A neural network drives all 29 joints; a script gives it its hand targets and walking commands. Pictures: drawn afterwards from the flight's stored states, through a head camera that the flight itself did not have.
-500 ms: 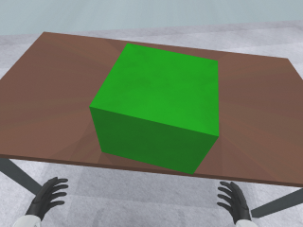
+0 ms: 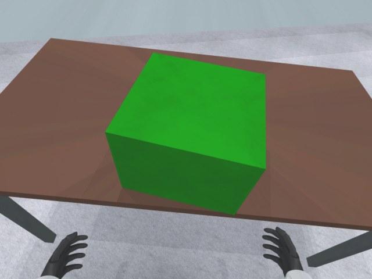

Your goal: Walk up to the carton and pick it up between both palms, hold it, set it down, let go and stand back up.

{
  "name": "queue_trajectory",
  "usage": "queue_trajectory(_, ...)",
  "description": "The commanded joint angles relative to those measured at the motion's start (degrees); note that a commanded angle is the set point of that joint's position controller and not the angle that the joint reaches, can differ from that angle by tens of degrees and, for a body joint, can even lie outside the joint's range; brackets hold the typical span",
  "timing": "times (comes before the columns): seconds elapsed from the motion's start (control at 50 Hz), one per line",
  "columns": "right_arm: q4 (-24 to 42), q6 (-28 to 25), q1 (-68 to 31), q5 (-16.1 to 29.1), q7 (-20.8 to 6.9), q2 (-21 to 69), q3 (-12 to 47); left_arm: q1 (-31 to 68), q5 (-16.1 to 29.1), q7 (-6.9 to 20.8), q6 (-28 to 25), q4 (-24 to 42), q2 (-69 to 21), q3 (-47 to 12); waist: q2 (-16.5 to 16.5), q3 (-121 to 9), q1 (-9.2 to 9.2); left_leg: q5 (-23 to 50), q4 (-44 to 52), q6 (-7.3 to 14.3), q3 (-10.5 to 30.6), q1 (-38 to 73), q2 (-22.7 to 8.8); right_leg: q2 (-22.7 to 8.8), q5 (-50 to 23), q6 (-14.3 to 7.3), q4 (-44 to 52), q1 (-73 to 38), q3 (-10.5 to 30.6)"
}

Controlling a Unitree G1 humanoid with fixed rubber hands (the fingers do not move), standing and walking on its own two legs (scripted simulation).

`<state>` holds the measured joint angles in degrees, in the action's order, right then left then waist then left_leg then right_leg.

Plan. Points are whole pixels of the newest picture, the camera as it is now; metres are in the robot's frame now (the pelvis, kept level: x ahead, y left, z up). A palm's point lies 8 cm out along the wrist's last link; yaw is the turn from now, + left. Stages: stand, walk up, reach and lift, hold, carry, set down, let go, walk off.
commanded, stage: set down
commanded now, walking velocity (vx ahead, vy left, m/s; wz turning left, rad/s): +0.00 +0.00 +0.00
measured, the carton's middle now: (192, 131) +0.45 -0.01 +0.02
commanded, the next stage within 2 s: let go in 0.06 s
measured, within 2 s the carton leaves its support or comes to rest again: neither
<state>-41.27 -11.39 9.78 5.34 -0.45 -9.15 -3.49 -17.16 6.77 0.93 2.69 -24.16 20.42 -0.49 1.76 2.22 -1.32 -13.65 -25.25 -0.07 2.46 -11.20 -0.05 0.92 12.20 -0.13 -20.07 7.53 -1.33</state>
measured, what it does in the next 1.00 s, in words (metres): stands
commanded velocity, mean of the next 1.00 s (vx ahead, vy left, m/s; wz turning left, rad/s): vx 0.00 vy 0.00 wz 0.00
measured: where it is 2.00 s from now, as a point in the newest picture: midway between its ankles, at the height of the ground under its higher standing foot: outside the picture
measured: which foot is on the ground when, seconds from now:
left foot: down 0.00-1.00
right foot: down 0.00-1.00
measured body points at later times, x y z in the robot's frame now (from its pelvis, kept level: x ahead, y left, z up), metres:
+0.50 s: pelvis +0.00 +0.00 +0.00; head +0.02 +0.02 +0.45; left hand +0.15 +0.26 -0.09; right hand +0.17 -0.24 -0.09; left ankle +0.00 +0.11 -0.74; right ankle -0.02 -0.12 -0.74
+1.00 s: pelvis -0.01 +0.00 +0.00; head +0.00 +0.01 +0.45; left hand +0.05 +0.28 -0.14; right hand +0.11 -0.31 -0.10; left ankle +0.00 +0.11 -0.74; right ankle -0.02 -0.12 -0.74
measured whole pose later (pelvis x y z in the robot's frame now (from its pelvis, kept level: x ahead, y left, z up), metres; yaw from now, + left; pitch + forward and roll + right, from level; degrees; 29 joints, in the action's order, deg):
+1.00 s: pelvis -0.01 +0.00 +0.00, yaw +0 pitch -1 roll -1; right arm -55.4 -1.7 7.7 0.5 -1.2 -20.9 -2.1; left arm -16.0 -0.3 -0.4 -1.3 -51.0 18.4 -0.5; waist 1.1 1.6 -1.3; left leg -13.0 -25.3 0.1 2.5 -11.2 -0.2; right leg 1.1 11.9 -0.4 -20.8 7.9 -1.3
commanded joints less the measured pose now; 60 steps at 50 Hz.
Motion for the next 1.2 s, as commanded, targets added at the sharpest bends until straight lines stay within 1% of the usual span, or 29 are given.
queue_trajectory(0.0,2.9,-3.4,-3.7,-3.4,-1.6,-7.9,-2.5,7.5,-2.6,-1.9,-0.8,7.0,-0.3,-0.1,-7.4,-7.1,2.5,16.3,3.4,-4.6,-2.9,9.3,-1.8,1.4,-6.0,-2.8,2.2,4.1,-1.6)
queue_trajectory(0.02,3.2,-3.6,-2.9,-3.7,-1.1,-7.6,-2.6,7.1,-2.2,-1.8,-1.1,7.0,0.1,0.2,-6.0,-7.2,2.98,16.7,3.1,-4.4,-3.0,8.9,-1.5,1.3,-6.9,-2.4,2.3,3.2,-1.4)
queue_trajectory(0.06,1.0,-3.8,-3.9,-3.7,-1.5,-8.6,-2.3,7.2,-3.2,-1.9,-0.6,5.9,-0.7,0.2,-7.4,-6.5,2.53,16.4,2.9,-4.5,-3.0,9.3,-1.6,1.2,-6.7,-2.6,2.0,4.0,-1.3)
queue_trajectory(0.08,3.5,-4.1,-4.9,-3.6,-1.2,-7.8,-2.0,7.4,-2.6,-1.9,-0.7,6.0,-0.1,0.5,-5.1,-7.5,2.25,15.8,2.8,-4.1,-3.4,8.6,-1.4,1.2,-6.9,-2.1,2.2,2.8,-1.2)
queue_trajectory(0.18,0.4,-4.8,-3.2,-3.1,-1.5,-8.2,-1.9,7.2,-4.3,-2.1,-0.3,7.3,-0.7,0.7,-7.7,-7.3,2.69,17.7,2.5,-4.4,-2.9,9.8,-1.7,1.4,-8.3,-2.1,1.7,2.7,-1.9)
queue_trajectory(0.2,2.3,-5.3,-3.9,-3.0,-1.3,-7.4,-2.5,7.9,-3.3,-2.2,-0.6,7.8,-0.5,0.5,-5.1,-7.7,2.99,15.9,2.7,-3.8,-3.1,8.6,-1.3,1.3,-7.8,-1.8,2.3,2.1,-1.8)
queue_trajectory(0.22,0.3,-4.9,-2.9,-2.8,-1.5,-8.4,-2.3,6.4,-4.1,-2.1,-0.4,6.6,-1.7,0.2,-6.9,-8.0,2.95,17.7,2.6,-4.2,-3.0,10.2,-1.4,1.3,-8.8,-1.9,1.9,2.6,-1.6)
queue_trajectory(0.3,-0.4,-4.9,-4.8,-3.3,-1.8,-8.5,-2.2,7.3,-4.4,-2.3,0.0,5.6,-1.9,0.5,-7.2,-7.1,2.17,16.5,2.8,-4.0,-2.7,9.6,-1.9,1.6,-7.2,-2.1,1.7,2.6,-1.8)
queue_trajectory(0.5,-0.6,-5.1,-5.4,-3.8,-2.2,-9.2,-2.2,8.2,-4.9,-3.0,0.1,5.2,-2.3,0.3,-5.5,-5.9,1.86,15.2,3.0,-3.4,-3.1,7.7,-1.7,1.3,-7.2,-1.6,1.5,2.5,-1.7)
queue_trajectory(0.52,-3.0,1.2,-0.5,-10.1,0.0,-19.9,-3.4,2.9,-10.1,-2.5,-2.4,-4.4,10.3,6.2,-9.2,-7.0,-1.09,22.1,0.7,-0.6,2.7,0.2,-4.6,-6.8,-11.7,-1.9,-2.8,-2.4,4.8)
queue_trajectory(0.54,-3.0,4.1,-1.6,-9.7,0.6,-19.9,-2.9,0.4,-9.9,-2.1,-3.8,-5.1,10.6,5.9,-7.6,-8.3,-0.91,19.8,0.1,0.2,2.3,1.5,-4.6,-8.0,-13.6,-2.1,-2.8,-3.5,5.4)
queue_trajectory(0.56,-2.5,5.1,-1.8,-9.4,0.7,-18.6,-2.5,0.2,-9.6,-2.0,-4.4,-6.5,9.4,5.6,-5.2,-8.8,0.09,16.9,1.2,0.8,3.1,1.1,-4.8,-7.7,-14.1,-2.1,-2.3,-4.7,5.6)
queue_trajectory(0.58,-1.8,5.9,-3.1,-9.0,1.0,-18.6,-2.2,2.4,-9.6,-1.9,-5.2,-6.9,9.0,5.7,-6.5,-8.8,0.02,17.7,1.8,1.1,2.8,1.3,-4.9,-8.1,-12.9,-2.1,-2.2,-4.3,5.7)
queue_trajectory(0.6,-2.5,6.5,-4.7,-8.6,0.9,-17.8,-1.6,3.3,-9.4,-1.7,-5.3,-7.9,8.9,5.5,-4.2,-7.3,-0.47,17.1,2.8,1.5,4.0,1.2,-4.9,-8.0,-13.0,-2.4,-2.1,-4.0,6.0)
queue_trajectory(0.62,-2.3,6.5,-4.7,-8.2,0.5,-18.8,-1.4,3.8,-9.3,-1.4,-5.4,-8.6,8.6,5.0,-6.9,-9.0,-0.46,18.2,3.2,1.1,3.7,1.9,-5.0,-7.5,-14.2,-2.8,-2.6,-4.0,6.3)
queue_trajectory(0.66,-4.0,6.7,-4.6,-7.4,0.3,-18.0,-1.0,4.7,-9.0,-1.2,-5.8,-11.2,8.9,5.0,-3.6,-9.4,0.05,16.1,3.3,1.6,4.1,4.5,-5.2,-7.8,-12.1,-2.1,-1.2,-2.0,6.5)
queue_trajectory(0.68,-5.1,6.9,-4.1,-7.6,0.2,-19.2,-0.8,4.0,-8.9,-0.9,-5.9,-12.6,9.3,4.8,-6.7,-7.9,-0.74,17.1,3.3,1.8,4.4,4.1,-5.3,-8.0,-12.3,-2.5,-1.3,-2.3,6.6)
queue_trajectory(0.72,-6.0,7.6,-4.9,-7.5,0.2,-19.5,-0.9,4.7,-9.0,-0.8,-5.8,-15.9,10.4,4.5,-6.9,-7.1,0.16,13.6,3.7,1.9,4.4,4.9,-4.8,-8.1,-10.4,-2.7,-0.6,-0.7,6.8)
queue_trajectory(0.74,-5.5,7.7,-4.6,-7.1,0.1,-19.3,-0.2,4.3,-9.1,-0.7,-6.3,-16.7,9.8,4.3,-4.9,-7.2,0.05,14.2,3.2,2.3,5.2,4.2,-5.4,-7.8,-11.8,-2.5,0.0,-1.6,6.8)
queue_trajectory(0.82,-8.3,8.3,-5.4,-7.6,0.2,-22.5,-0.1,5.1,-8.7,-0.8,-6.4,-20.3,10.1,3.4,-7.8,-7.1,-0.49,13.7,4.0,2.3,5.2,4.6,-5.7,-7.9,-10.9,-2.6,1.2,-1.3,7.5)
queue_trajectory(0.84,-9.0,8.4,-5.1,-7.3,0.1,-22.4,0.0,5.6,-8.7,-1.1,-6.2,-21.9,11.5,3.8,-5.4,-7.0,-0.05,12.0,4.7,2.1,5.4,4.6,-5.6,-7.7,-10.8,-2.6,0.7,-1.3,7.2)
queue_trajectory(0.98,-10.9,8.6,-4.2,-6.9,0.2,-23.0,0.4,5.7,-8.5,-0.9,-6.2,-26.1,11.5,3.7,-7.5,-6.1,0.56,12.6,5.9,2.6,5.7,4.4,-6.2,-7.7,-10.5,-3.3,1.3,-1.5,7.7)
queue_trajectory(1.0,-11.7,8.7,-4.5,-7.0,0.3,-23.5,0.8,5.7,-8.6,-0.8,-6.0,-26.5,12.2,3.6,-5.6,-6.8,0.13,12.8,5.9,2.9,5.4,5.1,-6.4,-7.3,-9.9,-2.9,1.2,-1.5,7.3)
queue_trajectory(1.02,-12.0,8.6,-5.0,-6.8,0.4,-24.8,0.5,4.9,-8.0,-1.0,-6.1,-27.1,11.0,3.5,-6.1,-5.1,-0.39,14.0,6.0,2.6,5.8,5.0,-6.1,-7.6,-10.2,-2.7,1.8,-0.4,7.5)
queue_trajectory(1.04,-11.7,8.6,-5.2,-6.8,0.3,-23.5,0.3,4.8,-8.6,-1.1,-6.0,-27.6,12.2,3.4,-8.2,-5.2,0.75,13.3,5.6,2.5,5.8,5.7,-6.1,-7.7,-9.7,-3.0,2.0,-0.2,7.4)
queue_trajectory(1.1,-12.9,8.8,-4.2,-6.8,0.8,-23.8,0.6,5.0,-8.1,-1.0,-5.7,-28.0,11.7,3.2,-6.2,-2.8,-0.04,11.2,6.6,3.2,6.3,3.4,-6.6,-7.2,-7.3,-2.4,2.8,-0.2,7.4)
queue_trajectory(1.14,-12.5,8.7,-6.0,-6.8,1.0,-23.3,1.2,5.8,-8.3,-1.1,-5.6,-29.0,11.7,3.6,-7.4,-2.1,0.02,9.0,7.1,3.3,6.6,3.4,-6.5,-7.6,-5.2,-2.8,3.0,0.8,8.0)
queue_trajectory(1.16,-12.5,8.7,-5.4,-6.9,0.7,-23.5,0.9,4.6,-7.8,-0.9,-5.8,-29.1,10.7,3.4,-4.4,-5.0,0.11,8.1,6.8,3.4,6.7,4.3,-6.8,-7.7,-5.3,-3.0,3.4,-0.1,8.1)
queue_trajectory(1.18,-13.3,9.0,-5.9,-6.6,0.9,-23.5,1.2,5.5,-8.1,-0.8,-5.7,-29.5,12.0,3.4,-5.0,-3.1,0.67,6.8,7.3,3.0,6.2,4.0,-6.6,-7.6,-5.4,-2.7,3.4,1.0,8.0)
